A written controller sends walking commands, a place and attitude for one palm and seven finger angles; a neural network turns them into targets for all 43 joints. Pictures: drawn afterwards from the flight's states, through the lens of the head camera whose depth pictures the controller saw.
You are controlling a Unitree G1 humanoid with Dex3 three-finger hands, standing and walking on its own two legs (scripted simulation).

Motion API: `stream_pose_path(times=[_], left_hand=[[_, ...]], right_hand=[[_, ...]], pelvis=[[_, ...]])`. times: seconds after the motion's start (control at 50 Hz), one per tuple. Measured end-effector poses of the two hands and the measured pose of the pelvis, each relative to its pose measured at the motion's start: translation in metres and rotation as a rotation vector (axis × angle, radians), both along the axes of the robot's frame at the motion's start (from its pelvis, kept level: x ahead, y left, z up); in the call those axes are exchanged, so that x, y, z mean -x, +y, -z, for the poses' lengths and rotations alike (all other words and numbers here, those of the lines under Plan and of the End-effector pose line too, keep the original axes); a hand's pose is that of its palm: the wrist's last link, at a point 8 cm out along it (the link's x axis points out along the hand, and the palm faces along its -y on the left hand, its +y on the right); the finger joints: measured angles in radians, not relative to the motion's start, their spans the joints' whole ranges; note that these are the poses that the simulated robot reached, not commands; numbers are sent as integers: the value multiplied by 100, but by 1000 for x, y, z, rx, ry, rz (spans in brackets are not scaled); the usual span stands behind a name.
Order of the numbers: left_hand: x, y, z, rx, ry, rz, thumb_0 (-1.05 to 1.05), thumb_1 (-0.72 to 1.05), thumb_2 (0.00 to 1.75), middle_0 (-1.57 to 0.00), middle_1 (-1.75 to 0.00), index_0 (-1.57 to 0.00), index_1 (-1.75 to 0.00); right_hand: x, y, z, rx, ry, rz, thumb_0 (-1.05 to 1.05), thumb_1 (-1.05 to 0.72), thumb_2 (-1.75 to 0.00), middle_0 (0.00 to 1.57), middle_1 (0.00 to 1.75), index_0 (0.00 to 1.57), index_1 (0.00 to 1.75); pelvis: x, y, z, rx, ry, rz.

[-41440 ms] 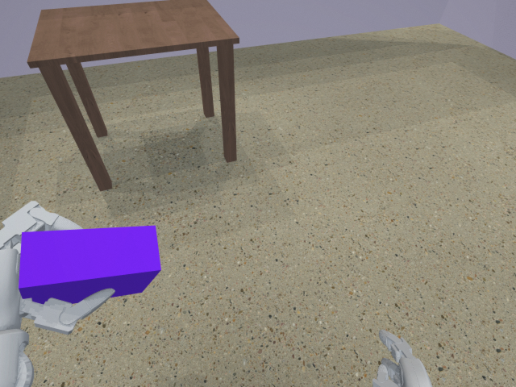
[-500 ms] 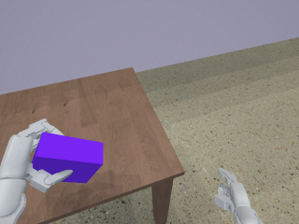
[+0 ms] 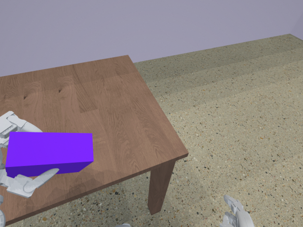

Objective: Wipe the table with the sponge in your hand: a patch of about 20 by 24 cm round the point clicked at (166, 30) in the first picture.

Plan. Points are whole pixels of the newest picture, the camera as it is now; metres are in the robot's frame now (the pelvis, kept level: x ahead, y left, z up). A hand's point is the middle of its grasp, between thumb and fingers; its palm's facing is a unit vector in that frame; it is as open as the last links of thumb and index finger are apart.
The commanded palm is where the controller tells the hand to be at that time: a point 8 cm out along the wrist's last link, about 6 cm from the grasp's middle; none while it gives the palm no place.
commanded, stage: step back with the hand held close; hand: left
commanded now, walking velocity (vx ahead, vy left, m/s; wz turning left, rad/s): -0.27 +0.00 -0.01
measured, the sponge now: (63, 155) +0.23 +0.20 +0.14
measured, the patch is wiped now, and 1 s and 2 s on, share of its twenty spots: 1.00 1.00 1.00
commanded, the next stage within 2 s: stop stepping back and stand still in 0.74 s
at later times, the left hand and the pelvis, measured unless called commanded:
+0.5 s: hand (18, 184) +0.15 +0.23 +0.18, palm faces +0.40 -0.85 -0.33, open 9.8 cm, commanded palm +0.09 +0.28 +0.20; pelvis -0.05 -0.01 +0.00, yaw +3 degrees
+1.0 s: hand out of the picture +0.04 +0.20 +0.18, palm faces +0.32 -0.85 -0.41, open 9.8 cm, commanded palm -0.01 +0.25 +0.20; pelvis -0.18 -0.03 +0.02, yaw +0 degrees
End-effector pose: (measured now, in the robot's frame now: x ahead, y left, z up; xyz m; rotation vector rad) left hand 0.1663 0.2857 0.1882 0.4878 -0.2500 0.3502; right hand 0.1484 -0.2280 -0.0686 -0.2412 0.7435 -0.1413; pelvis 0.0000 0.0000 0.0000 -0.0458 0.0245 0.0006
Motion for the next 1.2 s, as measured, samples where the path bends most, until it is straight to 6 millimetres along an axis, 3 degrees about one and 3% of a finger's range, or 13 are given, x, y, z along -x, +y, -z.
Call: stream_pose_path(times=[0.2, 0.3, 0.4, 0.48, 0.66, 0.76, 0.84, 0.9, 1.0, 1.08, 1.2], left_hand=[[19, -2, 2, 46, -61, 5, -1, -50, 107, -76, -136, -77, -135], [29, 0, -1, -13, -72, -12, -1, -50, 107, -76, -136, -77, -135], [46, -11, -4, -19, -100, -16, -1, -50, 107, -76, -136, -77, -135], [55, -16, -3, 43, -105, 18, -1, -50, 107, -76, -136, -77, -135], [81, 6, -2, -2, -38, -27, -1, -50, 107, -76, -136, -77, -135], [100, -19, -11, 33, -51, -9, -1, -50, 107, -76, -137, -77, -135], [117, -47, -15, 23, -44, 60, -1, -50, 107, -76, -137, -77, -136], [136, -57, -15, 30, -16, 101, -1, -50, 107, -76, -137, -77, -135], [165, -45, -9, 13, 32, 66, -1, -50, 107, -76, -136, -77, -135], [193, -26, -3, 18, -18, 22, -1, -50, 107, -76, -136, -77, -135], [236, -25, -5, 40, -29, -32, -1, -50, 107, -76, -137, -77, -135]], right_hand=[[-9, 4, -13, 27, -80, -42, 2, -90, -90, 21, 30, 21, 30], [-3, 0, -13, 19, -108, -47, 2, -90, -90, 21, 30, 21, 30], [11, -6, -2, 16, -63, -69, 1, -90, -90, 21, 30, 21, 30], [30, -9, 0, 42, 28, -63, 2, -90, -90, 21, 30, 20, 30], [68, 4, -7, -1, -1, -38, 2, -90, -90, 20, 30, 20, 30], [93, 4, -5, -55, -22, -69, 2, -90, -90, 21, 30, 21, 30], [114, -7, 2, -80, -28, -64, 2, -90, -90, 21, 30, 21, 30], [135, -20, -4, -75, -11, -6, 2, -90, -90, 21, 30, 21, 30], [170, -40, -22, -19, -32, 51, 2, -90, -90, 21, 30, 20, 30], [194, -53, -24, 57, -73, 57, 2, -90, -90, 20, 30, 20, 30], [238, -50, -20, -6, -90, 61, 2, -90, -90, 20, 30, 20, 30]], pelvis=[[21, 0, 3, -5, -5, -4], [31, -5, 8, 4, -20, -16], [41, -13, 11, -12, -21, -35], [50, -10, 5, -42, -11, -45], [87, -6, -3, -26, 4, -15], [109, -17, -8, -20, 8, 16], [134, -26, -8, 26, -11, 4], [150, -30, -13, -26, -2, 14], [175, -31, -17, -81, 18, 9], [201, -23, -4, -66, 12, -26], [229, -28, -9, -84, -52, -10]])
